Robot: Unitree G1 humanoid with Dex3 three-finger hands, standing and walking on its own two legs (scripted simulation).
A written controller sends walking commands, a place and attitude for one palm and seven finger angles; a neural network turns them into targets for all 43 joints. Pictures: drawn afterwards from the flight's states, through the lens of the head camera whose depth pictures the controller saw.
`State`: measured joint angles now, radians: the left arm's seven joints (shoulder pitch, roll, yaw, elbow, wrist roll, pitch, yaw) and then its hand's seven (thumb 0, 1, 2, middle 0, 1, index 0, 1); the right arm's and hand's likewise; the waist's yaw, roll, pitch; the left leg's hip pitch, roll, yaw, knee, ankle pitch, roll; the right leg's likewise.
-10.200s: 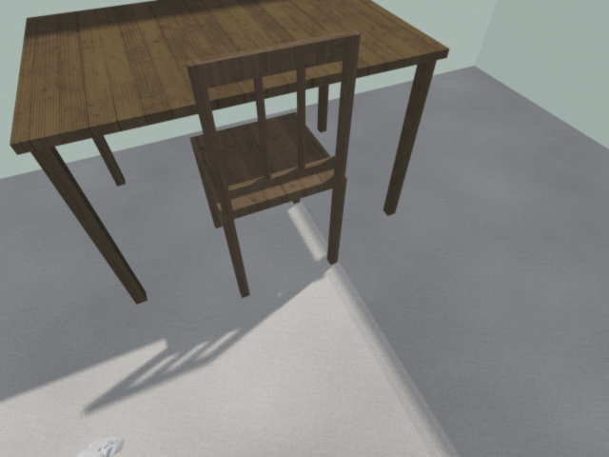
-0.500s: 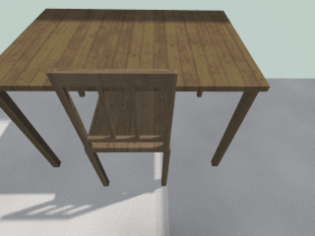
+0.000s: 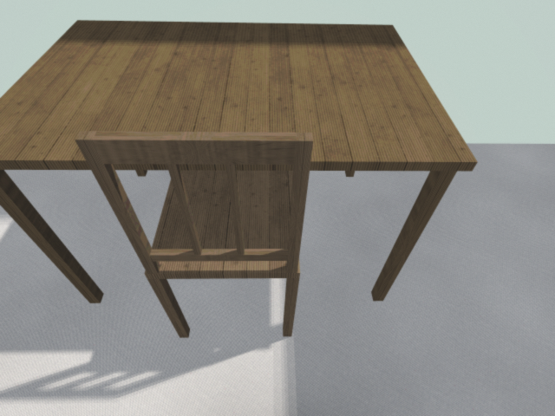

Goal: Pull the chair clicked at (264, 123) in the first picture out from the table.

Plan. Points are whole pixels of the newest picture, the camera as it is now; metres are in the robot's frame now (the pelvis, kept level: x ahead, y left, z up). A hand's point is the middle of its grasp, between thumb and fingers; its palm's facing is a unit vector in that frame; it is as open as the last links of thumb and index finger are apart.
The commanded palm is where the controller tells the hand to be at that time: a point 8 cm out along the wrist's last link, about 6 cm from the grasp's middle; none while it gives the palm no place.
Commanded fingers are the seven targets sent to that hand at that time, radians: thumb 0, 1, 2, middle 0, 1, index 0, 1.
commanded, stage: look again from close up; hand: left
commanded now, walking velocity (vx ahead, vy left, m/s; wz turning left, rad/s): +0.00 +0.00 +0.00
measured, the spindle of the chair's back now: (186, 213) +0.51 +0.23 -0.08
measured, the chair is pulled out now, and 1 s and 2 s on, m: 0.00 0.00 0.00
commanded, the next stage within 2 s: shuffle to correct the standing spot in 0.26 s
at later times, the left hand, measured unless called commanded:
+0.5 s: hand out of the picture -0.02 +0.15 -0.18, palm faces +0.02 -0.99 -0.17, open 7.4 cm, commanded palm none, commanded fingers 0.00 0.90 0.90 -0.20 -0.30 -0.20 -0.30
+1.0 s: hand out of the picture -0.01 +0.09 -0.19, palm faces +0.05 -0.99 -0.12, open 7.4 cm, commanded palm none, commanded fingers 0.00 0.90 0.90 -0.20 -0.30 -0.20 -0.30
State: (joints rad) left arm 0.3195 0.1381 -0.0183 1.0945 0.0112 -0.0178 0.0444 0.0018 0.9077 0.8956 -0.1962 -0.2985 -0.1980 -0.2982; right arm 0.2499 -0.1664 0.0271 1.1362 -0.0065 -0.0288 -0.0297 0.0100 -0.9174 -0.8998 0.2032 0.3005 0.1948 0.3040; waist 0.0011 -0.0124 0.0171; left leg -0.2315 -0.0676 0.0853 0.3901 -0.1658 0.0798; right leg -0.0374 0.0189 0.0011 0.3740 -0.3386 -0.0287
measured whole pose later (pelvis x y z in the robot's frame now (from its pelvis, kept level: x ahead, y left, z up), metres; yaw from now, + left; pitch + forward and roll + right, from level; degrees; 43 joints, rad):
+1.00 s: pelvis +0.07 -0.06 -0.01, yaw +0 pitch -1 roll +1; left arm 0.44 0.13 0.02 1.13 0.02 0.01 0.02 0.00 0.91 0.90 -0.20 -0.30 -0.20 -0.30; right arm 0.25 -0.14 -0.01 1.09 -0.02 -0.06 -0.06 0.01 -0.91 -0.90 0.20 0.30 0.20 0.30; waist -0.01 -0.06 0.03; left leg -0.26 0.00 0.10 0.60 -0.32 0.05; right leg -0.25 0.09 -0.03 1.05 -0.48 -0.06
